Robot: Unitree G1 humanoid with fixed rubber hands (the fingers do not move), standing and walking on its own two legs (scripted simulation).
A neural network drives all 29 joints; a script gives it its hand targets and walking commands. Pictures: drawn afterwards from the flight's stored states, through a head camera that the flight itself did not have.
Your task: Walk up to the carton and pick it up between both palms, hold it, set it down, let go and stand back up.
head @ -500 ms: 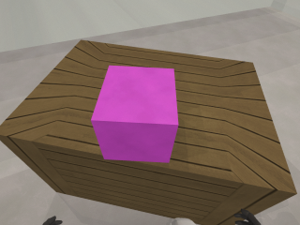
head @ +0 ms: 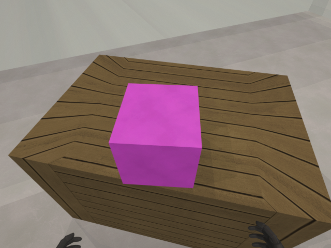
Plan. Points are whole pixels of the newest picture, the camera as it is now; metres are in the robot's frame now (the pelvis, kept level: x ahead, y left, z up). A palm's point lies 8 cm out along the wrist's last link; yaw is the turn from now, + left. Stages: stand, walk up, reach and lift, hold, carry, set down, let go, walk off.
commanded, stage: walk up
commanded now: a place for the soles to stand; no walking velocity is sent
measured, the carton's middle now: (160, 134) +0.44 +0.02 +0.00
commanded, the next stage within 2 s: reach and lift in 1.84 s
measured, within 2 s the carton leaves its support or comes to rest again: neither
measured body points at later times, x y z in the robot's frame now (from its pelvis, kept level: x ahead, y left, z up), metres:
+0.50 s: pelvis -0.02 +0.03 -0.01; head +0.01 +0.03 +0.44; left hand +0.09 +0.31 -0.11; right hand +0.11 -0.24 -0.11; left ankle +0.00 +0.10 -0.73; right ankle +0.02 -0.12 -0.73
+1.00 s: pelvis -0.04 +0.05 +0.00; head -0.02 +0.03 +0.45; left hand +0.11 +0.29 -0.10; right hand +0.03 -0.22 -0.13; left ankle +0.00 +0.10 -0.73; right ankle -0.04 -0.07 -0.73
